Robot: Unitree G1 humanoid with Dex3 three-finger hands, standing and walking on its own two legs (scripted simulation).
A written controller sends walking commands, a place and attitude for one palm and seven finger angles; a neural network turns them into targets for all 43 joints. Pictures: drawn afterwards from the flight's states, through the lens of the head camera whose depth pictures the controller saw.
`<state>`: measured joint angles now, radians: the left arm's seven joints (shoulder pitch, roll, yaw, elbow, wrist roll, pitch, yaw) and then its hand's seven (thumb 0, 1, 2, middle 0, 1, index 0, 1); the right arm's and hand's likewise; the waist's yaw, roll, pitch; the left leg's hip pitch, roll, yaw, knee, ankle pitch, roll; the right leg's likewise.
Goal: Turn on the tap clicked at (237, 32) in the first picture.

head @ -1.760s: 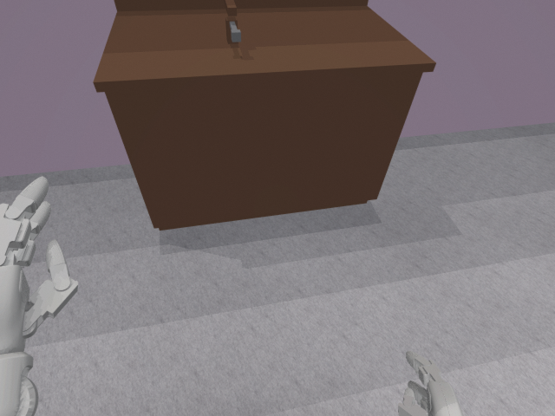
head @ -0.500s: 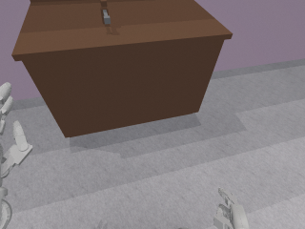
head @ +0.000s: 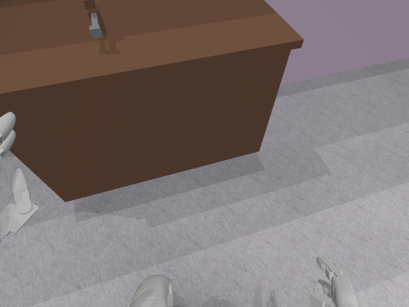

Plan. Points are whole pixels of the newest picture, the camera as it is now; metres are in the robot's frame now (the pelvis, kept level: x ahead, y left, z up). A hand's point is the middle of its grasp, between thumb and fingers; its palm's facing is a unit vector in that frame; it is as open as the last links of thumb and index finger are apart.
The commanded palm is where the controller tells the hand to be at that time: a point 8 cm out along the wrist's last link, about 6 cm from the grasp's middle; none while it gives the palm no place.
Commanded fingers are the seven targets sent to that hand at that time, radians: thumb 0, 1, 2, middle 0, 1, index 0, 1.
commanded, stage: take the last steps up to it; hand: left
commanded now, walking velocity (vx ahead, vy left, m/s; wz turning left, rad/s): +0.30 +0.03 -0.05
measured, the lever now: (96, 31) +0.81 +0.35 +0.08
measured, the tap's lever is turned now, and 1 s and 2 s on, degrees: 0 0 0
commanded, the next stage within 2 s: come to a stop and stand still in 1.72 s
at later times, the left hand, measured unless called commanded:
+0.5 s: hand (59, 131) +0.33 +0.22 +0.20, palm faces +0.40 -0.80 -0.44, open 7.4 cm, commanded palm +0.29 +0.27 +0.18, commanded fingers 0.00 0.90 0.90 -0.20 -0.30 -0.20 -0.30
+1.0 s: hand (97, 83) +0.45 +0.21 +0.18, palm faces +0.40 -0.83 -0.39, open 7.4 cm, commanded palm +0.41 +0.25 +0.18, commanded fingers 0.00 0.90 0.90 -0.20 -0.30 -0.20 -0.30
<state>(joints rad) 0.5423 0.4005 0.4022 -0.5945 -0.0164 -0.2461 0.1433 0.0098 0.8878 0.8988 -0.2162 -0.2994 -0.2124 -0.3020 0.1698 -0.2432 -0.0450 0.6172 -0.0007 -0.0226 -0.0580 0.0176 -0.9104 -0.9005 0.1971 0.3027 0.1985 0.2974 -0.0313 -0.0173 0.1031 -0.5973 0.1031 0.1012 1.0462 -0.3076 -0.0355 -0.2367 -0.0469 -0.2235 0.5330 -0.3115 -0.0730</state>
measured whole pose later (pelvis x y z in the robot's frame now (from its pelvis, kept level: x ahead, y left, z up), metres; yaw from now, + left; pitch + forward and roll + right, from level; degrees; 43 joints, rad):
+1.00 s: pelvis +0.23 -0.03 -0.01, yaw -3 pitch -2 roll +1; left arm 0.48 0.39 0.40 -0.54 -0.03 -0.26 0.17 0.01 0.89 0.90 -0.21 -0.30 -0.21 -0.30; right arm 0.24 -0.23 -0.06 0.59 0.01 -0.06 -0.07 0.02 -0.91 -0.90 0.20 0.30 0.20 0.30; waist -0.01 -0.04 0.02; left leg -0.34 0.04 0.18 0.56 -0.17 0.03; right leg -0.18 -0.07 -0.11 0.68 -0.44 0.00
